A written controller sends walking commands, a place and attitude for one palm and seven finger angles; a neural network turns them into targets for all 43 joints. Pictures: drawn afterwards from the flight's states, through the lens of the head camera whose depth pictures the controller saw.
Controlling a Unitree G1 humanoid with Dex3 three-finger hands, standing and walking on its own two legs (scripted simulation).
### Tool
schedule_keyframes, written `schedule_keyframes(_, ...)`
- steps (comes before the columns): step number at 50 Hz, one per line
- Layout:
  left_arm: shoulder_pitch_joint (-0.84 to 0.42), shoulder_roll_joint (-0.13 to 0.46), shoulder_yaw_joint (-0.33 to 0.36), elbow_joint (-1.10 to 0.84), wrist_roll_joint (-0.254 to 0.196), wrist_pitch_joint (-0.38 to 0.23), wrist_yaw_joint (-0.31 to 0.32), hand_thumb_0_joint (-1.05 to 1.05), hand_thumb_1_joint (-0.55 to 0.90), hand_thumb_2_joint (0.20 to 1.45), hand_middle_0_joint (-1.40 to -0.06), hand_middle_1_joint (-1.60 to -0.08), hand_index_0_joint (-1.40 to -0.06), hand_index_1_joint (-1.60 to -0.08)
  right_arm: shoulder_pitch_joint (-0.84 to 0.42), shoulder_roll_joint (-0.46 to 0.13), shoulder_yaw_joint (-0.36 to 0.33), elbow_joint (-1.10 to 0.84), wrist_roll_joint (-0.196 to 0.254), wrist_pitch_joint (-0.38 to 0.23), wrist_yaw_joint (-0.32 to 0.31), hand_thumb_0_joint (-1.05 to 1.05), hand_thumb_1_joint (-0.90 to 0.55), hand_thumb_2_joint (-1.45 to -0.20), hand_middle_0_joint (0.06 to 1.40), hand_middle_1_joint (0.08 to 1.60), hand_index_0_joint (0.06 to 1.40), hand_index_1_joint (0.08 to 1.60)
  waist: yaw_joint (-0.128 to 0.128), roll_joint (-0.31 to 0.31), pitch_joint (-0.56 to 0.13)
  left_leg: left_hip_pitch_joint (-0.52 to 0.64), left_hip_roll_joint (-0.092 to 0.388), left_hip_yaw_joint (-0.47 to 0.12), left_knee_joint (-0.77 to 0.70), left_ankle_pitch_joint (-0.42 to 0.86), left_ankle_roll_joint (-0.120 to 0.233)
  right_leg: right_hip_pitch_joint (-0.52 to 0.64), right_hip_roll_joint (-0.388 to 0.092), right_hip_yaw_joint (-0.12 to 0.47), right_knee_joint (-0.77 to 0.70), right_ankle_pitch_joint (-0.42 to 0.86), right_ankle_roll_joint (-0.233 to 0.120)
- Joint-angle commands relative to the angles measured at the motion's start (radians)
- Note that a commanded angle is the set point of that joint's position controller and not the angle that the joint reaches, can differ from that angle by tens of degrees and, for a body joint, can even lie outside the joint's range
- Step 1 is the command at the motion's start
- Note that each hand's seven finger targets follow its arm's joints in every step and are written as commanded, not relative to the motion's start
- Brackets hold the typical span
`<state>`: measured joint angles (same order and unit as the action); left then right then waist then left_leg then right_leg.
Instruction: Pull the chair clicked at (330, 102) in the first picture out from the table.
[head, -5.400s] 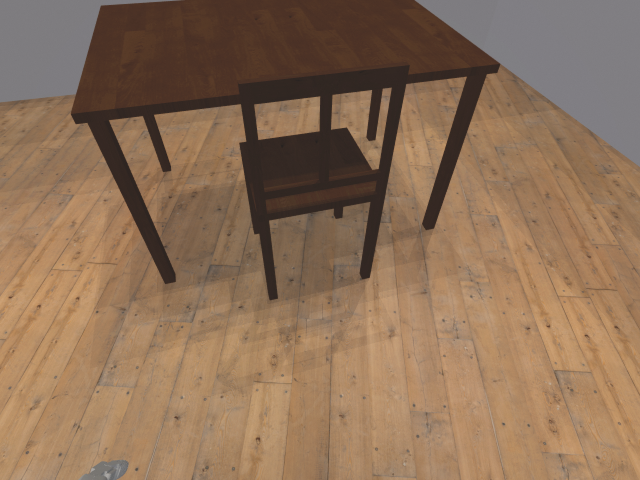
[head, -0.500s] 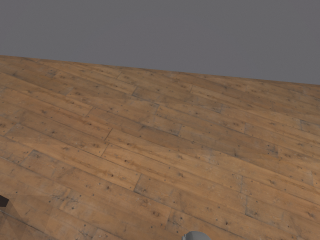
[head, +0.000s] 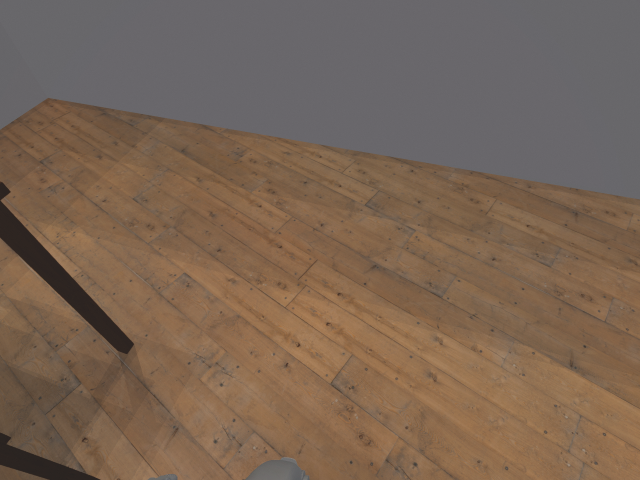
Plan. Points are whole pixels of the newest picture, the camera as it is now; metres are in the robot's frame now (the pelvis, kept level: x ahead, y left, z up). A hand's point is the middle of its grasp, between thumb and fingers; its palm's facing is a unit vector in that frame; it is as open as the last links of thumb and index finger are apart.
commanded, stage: turn to face it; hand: left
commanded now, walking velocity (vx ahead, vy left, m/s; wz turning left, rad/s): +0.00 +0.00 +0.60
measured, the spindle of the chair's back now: out of the picture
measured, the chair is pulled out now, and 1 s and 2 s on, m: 0.00 0.00 0.00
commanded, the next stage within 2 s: take the last steps up to it in 1.96 s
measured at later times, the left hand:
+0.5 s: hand out of the picture -0.04 +0.28 -0.18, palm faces +0.36 -0.90 -0.25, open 7.4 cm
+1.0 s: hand out of the picture +0.02 +0.24 -0.13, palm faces +0.56 -0.78 -0.29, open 7.4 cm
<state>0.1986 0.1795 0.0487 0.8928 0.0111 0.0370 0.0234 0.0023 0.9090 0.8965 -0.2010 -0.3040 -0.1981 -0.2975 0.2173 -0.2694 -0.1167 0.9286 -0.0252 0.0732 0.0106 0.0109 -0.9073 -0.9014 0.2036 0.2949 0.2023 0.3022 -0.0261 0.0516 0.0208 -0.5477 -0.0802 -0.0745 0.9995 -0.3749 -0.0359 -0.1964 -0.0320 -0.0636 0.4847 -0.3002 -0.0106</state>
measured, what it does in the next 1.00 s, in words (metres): steps on the spot, turning left: left foot, then right foot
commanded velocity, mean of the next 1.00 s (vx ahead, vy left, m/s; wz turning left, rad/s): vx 0.00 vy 0.00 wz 0.60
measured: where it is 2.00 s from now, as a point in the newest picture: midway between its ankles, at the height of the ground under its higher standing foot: outside the picture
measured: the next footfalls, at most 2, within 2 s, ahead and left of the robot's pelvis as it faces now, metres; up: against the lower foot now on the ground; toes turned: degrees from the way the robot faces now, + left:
left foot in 0.34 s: -0.01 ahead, +0.15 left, +0.00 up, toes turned +20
right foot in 0.84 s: +0.12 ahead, -0.06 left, +0.00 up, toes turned +27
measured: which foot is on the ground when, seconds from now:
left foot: up 0.00-0.32, down 0.34-0.84, up 0.86-1.00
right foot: down 0.00-0.36, up 0.38-0.82, down 0.84-1.00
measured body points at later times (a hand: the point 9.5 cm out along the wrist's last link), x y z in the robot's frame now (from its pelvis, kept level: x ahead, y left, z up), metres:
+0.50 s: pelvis +0.00 +0.05 +0.00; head +0.04 +0.10 +0.44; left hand -0.06 +0.32 -0.16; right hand +0.19 -0.15 -0.12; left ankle -0.04 +0.14 -0.74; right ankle +0.00 -0.11 -0.65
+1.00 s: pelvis +0.03 +0.01 +0.00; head +0.06 -0.02 +0.45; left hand -0.01 +0.28 -0.11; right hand +0.21 -0.19 -0.16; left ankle -0.08 +0.11 -0.64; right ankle +0.08 -0.08 -0.74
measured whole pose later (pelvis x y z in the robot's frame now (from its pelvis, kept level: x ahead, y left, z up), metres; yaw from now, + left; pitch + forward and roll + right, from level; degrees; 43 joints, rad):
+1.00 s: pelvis +0.03 +0.01 +0.00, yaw +36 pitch -1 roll +2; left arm 0.17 0.18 0.02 0.84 0.01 0.02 0.02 0.00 0.91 0.90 -0.20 -0.30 -0.20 -0.30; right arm 0.26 -0.27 -0.10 0.95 -0.02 0.08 0.02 0.01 -0.91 -0.90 0.20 0.29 0.20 0.30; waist -0.05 0.06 0.05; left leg -0.49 -0.01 -0.03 1.20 -0.39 -0.05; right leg -0.21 -0.08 -0.14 0.53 -0.29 -0.02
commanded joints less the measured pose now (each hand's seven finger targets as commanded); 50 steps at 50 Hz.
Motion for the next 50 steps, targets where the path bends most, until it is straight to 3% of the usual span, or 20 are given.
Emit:
schedule_keyframes(1,-0.063,0.162,0.032,-0.09,0.005,-0.051,0.011,0.0,0.9,0.9,-0.2,-0.3,-0.2,-0.3,0.01,-0.064,-0.008,-0.063,0.002,-0.017,0.016,0.0,-0.9,-0.9,0.2,0.3,0.2,0.3,-0.02,-0.211,0.06,-0.071,0.089,0.044,0.222,0.057,-0.041,-0.007,-0.248,0.09,-0.188,0.291,-0.064)
schedule_keyframes(5,0.072,0.187,0.035,-0.049,0.009,-0.05,0.012,0.0,0.9,0.9,-0.2,-0.3,-0.2,-0.3,-0.091,-0.058,0.005,-0.089,0.005,-0.013,0.016,0.0,-0.9,-0.9,0.2,0.3,0.2,0.3,0.044,-0.221,0.031,-0.08,0.108,0.079,0.119,0.008,-0.057,0.124,-0.286,0.066,-0.14,0.452,-0.084)
schedule_keyframes(12,0.12,0.253,0.057,-0.035,0.021,-0.034,0.009,0.0,0.9,0.9,-0.2,-0.3,-0.2,-0.3,-0.173,-0.037,0.033,-0.112,0.015,-0.027,0.02,0.0,-0.9,-0.9,0.2,0.3,0.2,0.3,0.087,-0.299,-0.021,0.1,0.105,0.175,-0.221,-0.067,-0.032,0.157,-0.328,-0.012,-0.047,0.603,-0.09)
schedule_keyframes(14,0.106,0.263,0.064,-0.033,0.018,-0.031,0.007,0.0,0.9,0.9,-0.2,-0.3,-0.2,-0.3,-0.131,-0.044,0.032,-0.104,0.016,-0.036,0.016,0.0,-0.9,-0.9,0.2,0.3,0.2,0.3,0.067,-0.301,-0.055,0.182,0.093,0.199,-0.344,-0.01,-0.017,0.154,-0.329,-0.046,0.012,0.608,-0.067)
schedule_keyframes(16,0.096,0.254,0.063,-0.034,0.005,-0.027,0.002,0.0,0.9,0.9,-0.2,-0.3,-0.2,-0.3,-0.03,-0.095,0.019,-0.083,0.01,-0.049,0.016,0.0,-0.9,-0.9,0.2,0.3,0.2,0.3,0.008,-0.2,-0.123,0.404,0.099,0.175,-0.586,0.227,0.005,0.068,-0.296,-0.112,0.216,0.531,0.005)
schedule_keyframes(17,0.093,0.205,0.06,-0.064,-0.003,-0.026,-0.004,0.0,0.9,0.9,-0.2,-0.3,-0.2,-0.3,0.051,-0.209,-0.01,-0.071,0.004,-0.062,0.008,0.0,-0.9,-0.9,0.2,0.3,0.2,0.3,-0.039,0.073,-0.198,0.634,0.313,-0.091,-0.613,0.551,0.095,-0.179,-0.193,-0.15,0.447,0.178,0.078)
schedule_keyframes(18,0.041,0.145,0.035,-0.107,-0.003,-0.024,-0.006,0.0,0.9,0.9,-0.2,-0.3,-0.2,-0.3,0.122,-0.289,-0.029,-0.051,0.018,-0.062,-0.001,0.0,-0.9,-0.9,0.2,0.3,0.2,0.3,-0.07,0.27,-0.219,0.714,0.508,-0.32,-0.582,1.049,0.222,-0.399,-0.095,-0.069,0.618,-0.379,0.122)
schedule_keyframes(19,0.015,0.171,0.041,-0.11,0.004,-0.012,0.002,0.0,0.9,0.9,-0.2,-0.3,-0.2,-0.3,0.138,-0.267,-0.023,-0.034,0.019,-0.053,-0.003,0.0,-0.9,-0.9,0.2,0.3,0.2,0.3,-0.066,0.154,-0.215,0.675,0.518,-0.219,-0.554,1.011,0.26,-0.393,-0.124,0.009,0.683,-0.356,0.103)
schedule_keyframes(22,-0.033,0.165,0.049,-0.076,0.004,-0.01,-0.004,0.0,0.9,0.9,-0.2,-0.3,-0.2,-0.3,0.006,-0.174,0.004,-0.064,0.008,-0.062,-0.025,0.0,-0.9,-0.9,0.2,0.3,0.2,0.3,-0.024,0.123,-0.076,0.512,0.36,-0.132,-0.583,0.885,0.192,-0.403,-0.114,0.053,0.73,-0.177,0.118)
schedule_keyframes(24,0.003,0.164,0.052,-0.06,0.003,-0.007,-0.01,0.0,0.9,0.9,-0.2,-0.3,-0.2,-0.3,-0.036,-0.158,0.014,-0.077,0.01,-0.067,-0.024,0.0,-0.9,-0.9,0.2,0.3,0.2,0.3,0.01,0.115,-0.052,0.47,0.308,-0.085,-0.602,0.838,0.163,-0.368,-0.097,0.043,0.714,-0.11,0.126)
schedule_keyframes(30,-0.041,0.165,0.046,-0.079,0.001,-0.003,-0.008,0.0,0.9,0.9,-0.2,-0.3,-0.2,-0.3,-0.007,-0.159,0.01,-0.073,0.007,-0.067,-0.022,0.0,-0.9,-0.9,0.2,0.3,0.2,0.3,0.005,0.099,-0.049,0.452,0.293,-0.17,-0.636,0.68,0.192,-0.338,-0.068,0.059,0.568,-0.085,0.137)
schedule_keyframes(35,-0.122,0.151,0.036,-0.123,-0.006,-0.012,-0.004,0.0,0.9,0.9,-0.2,-0.3,-0.2,-0.3,0.017,-0.166,-0.001,-0.067,0.001,-0.06,-0.022,0.0,-0.9,-0.9,0.2,0.3,0.2,0.3,-0.014,0.123,-0.056,0.443,0.287,-0.263,-0.593,0.714,0.208,-0.269,-0.024,0.061,0.367,-0.139,0.126)
schedule_keyframes(39,-0.022,0.154,0.036,-0.108,-0.014,-0.03,0.0,0.0,0.9,0.9,-0.2,-0.3,-0.2,-0.3,-0.03,-0.164,-0.008,-0.085,0.005,-0.055,-0.022,0.0,-0.9,-0.9,0.2,0.3,0.2,0.3,0.037,0.102,-0.093,0.34,0.239,-0.287,-0.497,0.671,0.162,-0.03,0.012,0.047,0.056,0.023,0.106)
schedule_keyframes(40,0.028,0.185,0.042,-0.095,-0.01,-0.043,0.003,0.0,0.9,0.9,-0.2,-0.3,-0.2,-0.3,-0.037,-0.145,-0.006,-0.088,0.014,-0.056,-0.018,0.0,-0.9,-0.9,0.2,0.3,0.2,0.3,0.063,0.033,-0.113,0.25,0.194,-0.26,-0.43,0.522,0.112,0.114,-0.031,0.074,-0.102,0.152,0.101)
schedule_keyframes(41,0.059,0.276,0.06,-0.091,0.005,-0.054,0.013,0.0,0.9,0.9,-0.2,-0.3,-0.2,-0.3,-0.001,-0.07,0.006,-0.098,0.024,-0.06,-0.011,0.0,-0.9,-0.9,0.2,0.3,0.2,0.3,0.071,-0.23,-0.16,0.057,0.078,-0.122,-0.252,0.153,0.031,0.312,-0.27,0.275,-0.17,0.276,0.032)
schedule_keyframes(42,0.08,0.331,0.066,-0.094,0.009,-0.049,0.015,0.0,0.9,0.9,-0.2,-0.3,-0.2,-0.3,-0.01,-0.061,0.005,-0.123,0.019,-0.055,-0.014,0.0,-0.9,-0.9,0.2,0.3,0.2,0.3,0.079,-0.357,-0.142,-0.038,-0.006,0.003,-0.032,-0.262,-0.017,0.248,-0.489,0.454,-0.173,0.439,-0.091)
schedule_keyframes(43,0.065,0.307,0.056,-0.104,0.005,-0.042,0.015,0.0,0.9,0.9,-0.2,-0.3,-0.2,-0.3,-0.01,-0.092,-0.005,-0.117,0.01,-0.045,-0.013,0.0,-0.9,-0.9,0.2,0.3,0.2,0.3,0.069,-0.246,-0.107,-0.011,0.045,-0.036,0.129,-0.241,-0.004,0.125,-0.473,0.387,-0.171,0.357,-0.137)
schedule_keyframes(45,-0.068,0.23,0.046,-0.128,0.003,-0.038,0.019,0.0,0.9,0.9,-0.2,-0.3,-0.2,-0.3,0.009,-0.086,-0.009,-0.075,0.006,-0.023,0.001,0.0,-0.9,-0.9,0.2,0.3,0.2,0.3,0.012,-0.252,-0.007,-0.007,0.088,-0.019,0.235,-0.108,-0.009,-0.012,-0.37,0.283,-0.225,0.122,-0.098)
schedule_keyframes(47,-0.092,0.179,0.027,-0.131,0.002,-0.046,0.011,0.0,0.9,0.9,-0.2,-0.3,-0.2,-0.3,0.024,-0.073,-0.001,-0.05,0.001,-0.017,0.015,0.0,-0.9,-0.9,0.2,0.3,0.2,0.3,-0.009,-0.226,0.045,-0.013,0.105,0.023,0.27,0.004,-0.027,-0.041,-0.286,0.119,-0.198,0.201,-0.068)
schedule_keyframes(50,-0.032,0.184,0.028,-0.111,0.005,-0.049,0.013,0.0,0.9,0.9,-0.2,-0.3,-0.2,-0.3,0.008,-0.062,0.004,-0.048,0.006,-0.009,0.02,0.0,-0.9,-0.9,0.2,0.3,0.2,0.3,0.009,-0.241,0.04,-0.013,0.115,0.052,0.223,0.03,-0.043,0.002,-0.283,0.046,-0.19,0.244,-0.067)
